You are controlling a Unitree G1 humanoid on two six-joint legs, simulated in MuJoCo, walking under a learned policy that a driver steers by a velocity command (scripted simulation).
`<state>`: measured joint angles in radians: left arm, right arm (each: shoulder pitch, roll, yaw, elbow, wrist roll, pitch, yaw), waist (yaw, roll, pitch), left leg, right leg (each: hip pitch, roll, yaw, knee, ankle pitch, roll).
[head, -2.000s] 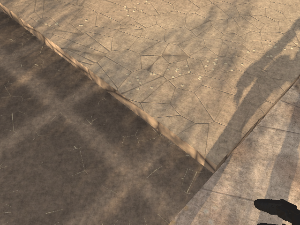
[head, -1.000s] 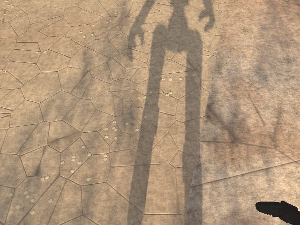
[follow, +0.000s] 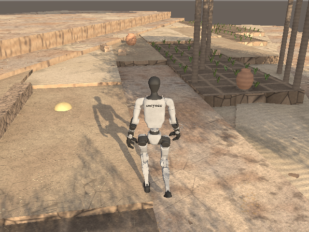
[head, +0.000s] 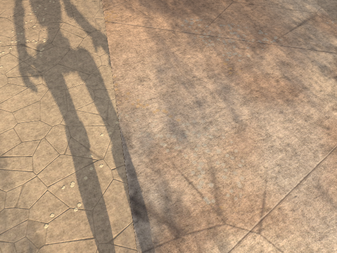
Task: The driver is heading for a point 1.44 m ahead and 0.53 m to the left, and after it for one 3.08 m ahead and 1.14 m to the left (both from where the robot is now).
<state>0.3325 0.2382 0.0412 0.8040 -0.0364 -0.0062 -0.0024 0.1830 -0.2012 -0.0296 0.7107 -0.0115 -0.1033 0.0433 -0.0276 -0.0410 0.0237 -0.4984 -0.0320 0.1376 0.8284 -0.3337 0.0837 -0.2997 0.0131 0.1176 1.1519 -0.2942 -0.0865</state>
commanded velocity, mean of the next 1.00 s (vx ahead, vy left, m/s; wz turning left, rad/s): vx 0.50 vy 0.00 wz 0.27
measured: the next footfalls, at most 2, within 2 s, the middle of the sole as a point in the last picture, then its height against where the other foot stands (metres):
right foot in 0.44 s outside the picture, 0.08 m lower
left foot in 0.86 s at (123, 225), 0.08 m higher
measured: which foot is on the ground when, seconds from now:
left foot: down 0.00-0.44, up 0.46-0.84, down 0.86-1.00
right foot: up 0.00-0.42, down 0.44-0.92, up 0.94-1.00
